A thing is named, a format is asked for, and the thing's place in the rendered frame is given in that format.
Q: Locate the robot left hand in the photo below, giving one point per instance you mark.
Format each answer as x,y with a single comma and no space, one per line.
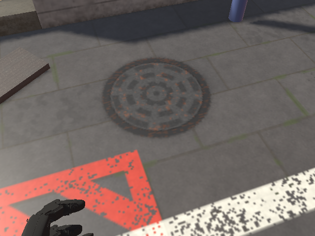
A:
39,223

